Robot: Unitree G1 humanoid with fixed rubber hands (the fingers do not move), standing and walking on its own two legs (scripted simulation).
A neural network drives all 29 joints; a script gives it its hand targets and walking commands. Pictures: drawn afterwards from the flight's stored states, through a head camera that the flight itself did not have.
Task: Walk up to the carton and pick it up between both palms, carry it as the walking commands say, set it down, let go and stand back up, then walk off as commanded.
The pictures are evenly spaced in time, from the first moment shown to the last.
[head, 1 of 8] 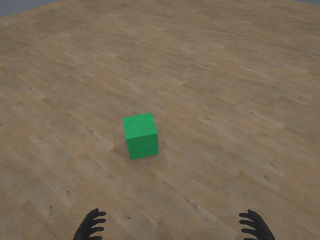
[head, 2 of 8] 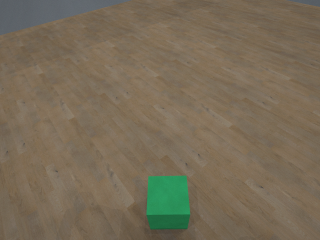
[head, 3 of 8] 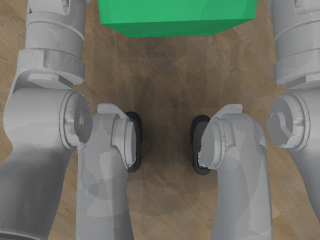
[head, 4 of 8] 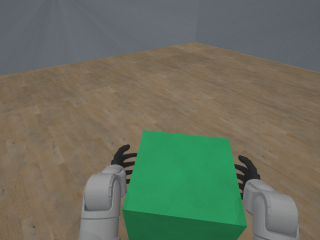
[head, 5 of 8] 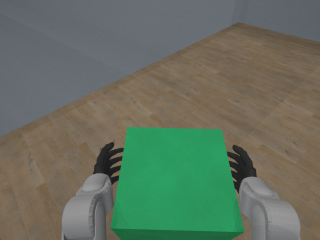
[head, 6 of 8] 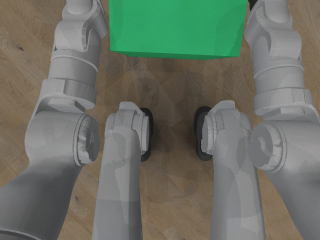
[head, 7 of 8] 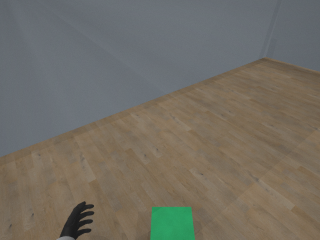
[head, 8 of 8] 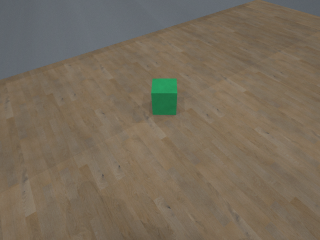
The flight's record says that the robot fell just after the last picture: no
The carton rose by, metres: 0.70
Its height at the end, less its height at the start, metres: +0.00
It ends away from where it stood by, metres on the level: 2.68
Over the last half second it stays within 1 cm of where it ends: yes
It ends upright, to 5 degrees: yes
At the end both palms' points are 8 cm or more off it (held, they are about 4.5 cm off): yes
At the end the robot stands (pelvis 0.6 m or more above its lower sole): yes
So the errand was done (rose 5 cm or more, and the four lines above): yes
